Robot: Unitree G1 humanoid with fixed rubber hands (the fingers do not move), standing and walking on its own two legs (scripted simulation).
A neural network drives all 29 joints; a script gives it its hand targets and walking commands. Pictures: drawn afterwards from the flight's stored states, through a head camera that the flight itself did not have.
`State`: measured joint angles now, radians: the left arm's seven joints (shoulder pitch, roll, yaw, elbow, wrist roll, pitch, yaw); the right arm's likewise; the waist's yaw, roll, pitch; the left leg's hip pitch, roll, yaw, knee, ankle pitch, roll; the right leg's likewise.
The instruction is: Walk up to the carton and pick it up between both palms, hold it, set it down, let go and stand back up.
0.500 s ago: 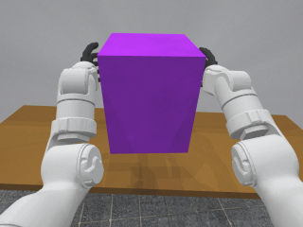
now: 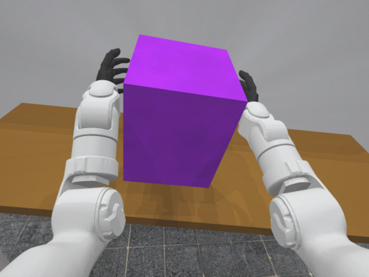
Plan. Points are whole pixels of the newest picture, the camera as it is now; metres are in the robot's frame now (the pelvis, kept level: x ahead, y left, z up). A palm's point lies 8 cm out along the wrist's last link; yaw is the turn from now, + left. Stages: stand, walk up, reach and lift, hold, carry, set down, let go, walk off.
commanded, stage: set down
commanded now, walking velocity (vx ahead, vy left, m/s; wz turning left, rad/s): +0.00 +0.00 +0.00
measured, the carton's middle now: (175, 114) +0.42 +0.01 +0.21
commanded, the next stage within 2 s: none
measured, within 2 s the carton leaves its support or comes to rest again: neither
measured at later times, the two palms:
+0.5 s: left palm (110, 94) +0.40 +0.15 +0.26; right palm (246, 114) +0.39 -0.14 +0.24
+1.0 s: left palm (116, 112) +0.41 +0.14 +0.22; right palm (243, 126) +0.40 -0.15 +0.20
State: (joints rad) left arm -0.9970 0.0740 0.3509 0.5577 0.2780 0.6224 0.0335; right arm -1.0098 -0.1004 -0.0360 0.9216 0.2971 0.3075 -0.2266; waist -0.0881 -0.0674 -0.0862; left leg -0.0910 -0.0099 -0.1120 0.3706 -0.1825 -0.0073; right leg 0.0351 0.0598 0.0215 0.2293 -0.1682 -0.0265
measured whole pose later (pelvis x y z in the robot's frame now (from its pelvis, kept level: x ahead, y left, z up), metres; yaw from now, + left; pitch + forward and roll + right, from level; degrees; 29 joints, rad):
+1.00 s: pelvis +0.00 +0.00 +0.00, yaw -2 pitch -3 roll -1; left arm -0.95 0.01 0.39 0.72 0.28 0.46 0.09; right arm -0.97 -0.08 -0.18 1.04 0.10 0.20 -0.14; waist -0.01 -0.04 -0.08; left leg -0.13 0.00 -0.07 0.34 -0.16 -0.01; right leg -0.04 0.06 0.02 0.25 -0.16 -0.03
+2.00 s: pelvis +0.01 -0.01 +0.00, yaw -3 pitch +1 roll -1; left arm -0.85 -0.07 0.46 0.75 0.34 0.28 0.09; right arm -0.87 -0.02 -0.40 1.05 -0.17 0.05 -0.07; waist 0.06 -0.04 -0.06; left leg -0.18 0.02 -0.02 0.31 -0.15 -0.01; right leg -0.11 0.05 0.01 0.25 -0.16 -0.03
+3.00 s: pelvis +0.01 +0.00 +0.00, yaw -4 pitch +0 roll +0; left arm -0.76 -0.16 0.54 0.66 0.44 0.19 0.03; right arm -0.78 0.08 -0.60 0.92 -0.37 -0.06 0.02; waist 0.06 -0.05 -0.01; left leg -0.15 0.01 0.03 0.29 -0.15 0.00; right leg -0.10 0.03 -0.02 0.27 -0.17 -0.03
